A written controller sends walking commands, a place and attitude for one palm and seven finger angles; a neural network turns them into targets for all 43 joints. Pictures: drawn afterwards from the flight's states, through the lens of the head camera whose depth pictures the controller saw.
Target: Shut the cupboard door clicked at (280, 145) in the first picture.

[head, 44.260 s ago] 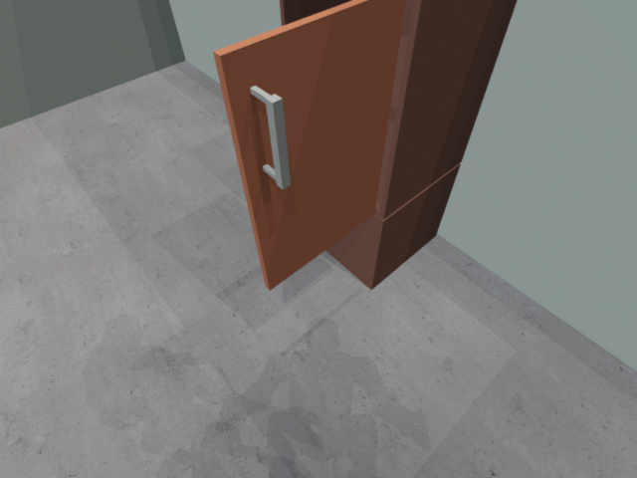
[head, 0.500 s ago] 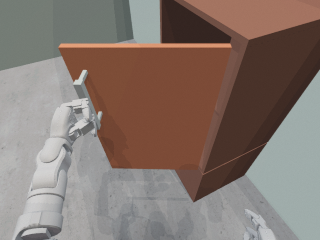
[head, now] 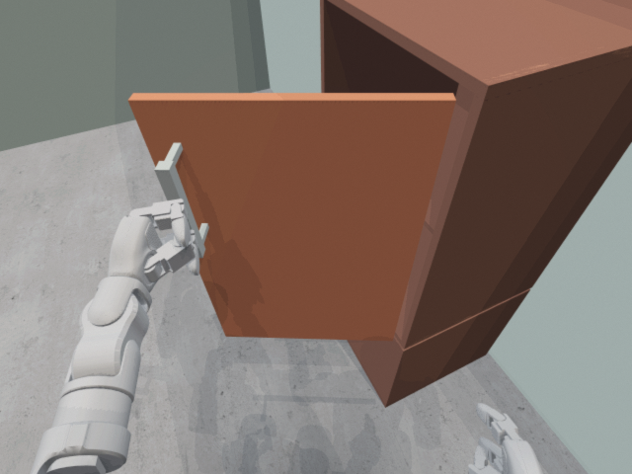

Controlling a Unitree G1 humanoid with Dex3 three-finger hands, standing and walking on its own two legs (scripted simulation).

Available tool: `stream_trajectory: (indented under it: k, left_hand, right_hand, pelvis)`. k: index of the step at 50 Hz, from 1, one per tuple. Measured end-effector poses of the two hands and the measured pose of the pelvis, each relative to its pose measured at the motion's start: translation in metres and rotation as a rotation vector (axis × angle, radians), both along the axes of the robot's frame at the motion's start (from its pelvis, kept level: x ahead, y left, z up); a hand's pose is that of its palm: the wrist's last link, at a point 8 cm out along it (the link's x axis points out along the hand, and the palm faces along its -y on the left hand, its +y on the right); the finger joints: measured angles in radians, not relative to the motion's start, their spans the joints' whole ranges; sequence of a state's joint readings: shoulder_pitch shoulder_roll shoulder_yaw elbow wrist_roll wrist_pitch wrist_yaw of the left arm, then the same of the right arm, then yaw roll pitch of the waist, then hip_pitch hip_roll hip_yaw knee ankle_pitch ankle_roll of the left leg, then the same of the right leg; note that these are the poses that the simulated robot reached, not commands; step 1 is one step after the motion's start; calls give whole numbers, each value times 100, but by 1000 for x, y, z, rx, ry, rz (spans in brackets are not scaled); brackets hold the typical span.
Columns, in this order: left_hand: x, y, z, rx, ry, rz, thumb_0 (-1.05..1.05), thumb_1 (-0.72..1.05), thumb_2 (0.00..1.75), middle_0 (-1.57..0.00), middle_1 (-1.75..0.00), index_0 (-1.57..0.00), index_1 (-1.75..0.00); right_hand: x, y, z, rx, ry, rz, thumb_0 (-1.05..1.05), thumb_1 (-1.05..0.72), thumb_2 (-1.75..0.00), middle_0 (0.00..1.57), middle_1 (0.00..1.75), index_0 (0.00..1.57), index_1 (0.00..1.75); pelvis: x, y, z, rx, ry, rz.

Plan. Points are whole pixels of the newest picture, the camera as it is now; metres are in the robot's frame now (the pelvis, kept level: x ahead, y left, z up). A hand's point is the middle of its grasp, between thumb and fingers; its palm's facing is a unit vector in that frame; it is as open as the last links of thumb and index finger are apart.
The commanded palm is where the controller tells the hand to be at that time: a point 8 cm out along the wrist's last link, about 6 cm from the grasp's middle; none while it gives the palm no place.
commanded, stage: push the door shut along its arc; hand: left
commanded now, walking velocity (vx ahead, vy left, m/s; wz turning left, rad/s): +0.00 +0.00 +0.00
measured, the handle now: (187, 204) +0.44 +0.21 +0.11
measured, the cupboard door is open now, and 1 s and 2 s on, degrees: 63 45 32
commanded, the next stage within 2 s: pull the fist back off the door in 1.78 s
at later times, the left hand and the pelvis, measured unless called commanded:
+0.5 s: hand (193, 220) +0.39 +0.19 +0.13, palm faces -0.10 -0.99 -0.04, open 3.1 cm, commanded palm +0.39 +0.23 +0.12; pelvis -0.02 +0.00 -0.01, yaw +1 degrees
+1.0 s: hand (229, 185) +0.47 +0.16 +0.12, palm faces -0.25 -0.97 -0.03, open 3.1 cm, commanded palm +0.47 +0.20 +0.12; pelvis -0.02 +0.02 -0.02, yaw +1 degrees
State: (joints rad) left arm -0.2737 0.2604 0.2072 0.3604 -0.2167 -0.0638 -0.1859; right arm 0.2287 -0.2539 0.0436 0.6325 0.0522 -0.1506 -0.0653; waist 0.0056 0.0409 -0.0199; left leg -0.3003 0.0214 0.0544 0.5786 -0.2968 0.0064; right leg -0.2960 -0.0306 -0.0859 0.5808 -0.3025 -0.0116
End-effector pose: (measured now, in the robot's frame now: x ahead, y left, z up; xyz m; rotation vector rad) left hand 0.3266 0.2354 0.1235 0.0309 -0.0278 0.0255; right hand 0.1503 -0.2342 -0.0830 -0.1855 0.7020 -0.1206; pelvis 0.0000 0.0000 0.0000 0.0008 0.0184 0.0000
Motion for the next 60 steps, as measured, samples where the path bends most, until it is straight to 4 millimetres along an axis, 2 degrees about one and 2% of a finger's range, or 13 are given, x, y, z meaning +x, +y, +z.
stream_trajectory:
  k: [10, 23, 31, 51, 60]
  left_hand:
    - [23, 1, 5, 8, 8, -59, 1, 90, 90, -130, -150, -130, -150]
    - [46, 8, 5, 10, 16, -120, 1, 88, 90, -133, -150, -130, -150]
    - [69, 8, 5, 12, 31, -156, 1, 89, 90, -133, -150, -132, -150]
    - [140, -22, 1, 7, 56, -292, 1, 90, 90, -130, -150, -129, -150]
    - [165, -35, -1, -12, 61, -333, 1, 90, 90, -130, -150, -129, -150]
  right_hand:
    - [-16, -8, -5, -30, 45, -19, 1, -90, -89, 21, 30, 21, 30]
    - [-62, -20, -20, -64, 172, -59, 1, -90, -89, 21, 30, 21, 30]
    - [-88, -22, -28, -85, 243, -69, 1, -90, -89, 21, 30, 21, 30]
    - [-156, -25, -38, -117, 426, -158, 1, -90, -89, 21, 30, 21, 30]
    - [-174, -25, -39, -115, 495, -208, 0, -90, -89, 21, 30, 21, 30]
  pelvis:
    - [-7, 0, -1, -2, 10, 7]
    - [-15, 3, -6, -7, 41, 17]
    - [-22, 7, -10, -13, 76, 26]
    - [-21, 16, -21, -25, 192, 11]
    - [-13, 16, -23, -28, 227, -3]
